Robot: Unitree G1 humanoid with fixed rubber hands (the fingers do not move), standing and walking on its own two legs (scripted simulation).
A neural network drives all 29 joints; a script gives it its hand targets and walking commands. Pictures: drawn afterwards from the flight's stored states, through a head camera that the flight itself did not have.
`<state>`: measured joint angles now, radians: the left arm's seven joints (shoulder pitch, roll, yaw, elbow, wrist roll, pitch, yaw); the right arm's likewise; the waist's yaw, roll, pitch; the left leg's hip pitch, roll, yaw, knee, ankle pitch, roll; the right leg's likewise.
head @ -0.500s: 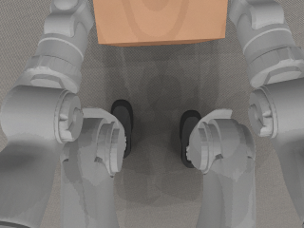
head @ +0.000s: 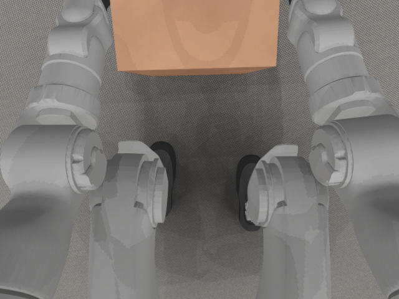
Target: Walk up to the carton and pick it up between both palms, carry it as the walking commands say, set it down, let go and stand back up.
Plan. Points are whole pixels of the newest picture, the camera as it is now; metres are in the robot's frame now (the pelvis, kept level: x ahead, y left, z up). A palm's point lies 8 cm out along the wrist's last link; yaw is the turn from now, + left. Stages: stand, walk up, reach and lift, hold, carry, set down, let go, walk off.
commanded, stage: reach and lift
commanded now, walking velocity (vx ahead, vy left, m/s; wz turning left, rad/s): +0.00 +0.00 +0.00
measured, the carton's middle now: (196, 12) +0.53 +0.04 -0.23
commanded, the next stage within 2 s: none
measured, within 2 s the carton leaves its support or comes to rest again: leaves its support in 0.14 s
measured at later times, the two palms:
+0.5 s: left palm out of the picture +0.53 +0.18 -0.12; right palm out of the picture +0.56 -0.12 -0.11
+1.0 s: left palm out of the picture +0.52 +0.18 -0.06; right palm out of the picture +0.55 -0.12 -0.05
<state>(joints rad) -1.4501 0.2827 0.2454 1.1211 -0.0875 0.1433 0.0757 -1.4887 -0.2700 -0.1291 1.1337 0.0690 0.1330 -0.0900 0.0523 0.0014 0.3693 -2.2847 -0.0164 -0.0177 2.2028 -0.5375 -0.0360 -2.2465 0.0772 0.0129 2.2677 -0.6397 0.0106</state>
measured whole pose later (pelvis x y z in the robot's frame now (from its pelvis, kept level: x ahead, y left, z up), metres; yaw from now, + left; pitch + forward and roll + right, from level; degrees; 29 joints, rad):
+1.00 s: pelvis +0.01 +0.01 +0.05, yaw -1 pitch +45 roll +0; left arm -1.20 0.09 0.42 0.70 0.09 0.33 0.10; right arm -1.30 -0.15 -0.32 0.83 -0.10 0.29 -0.09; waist 0.05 -0.03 0.04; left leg -2.27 -0.07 -0.04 2.00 -0.52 -0.05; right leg -2.24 0.13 0.05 2.04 -0.59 0.05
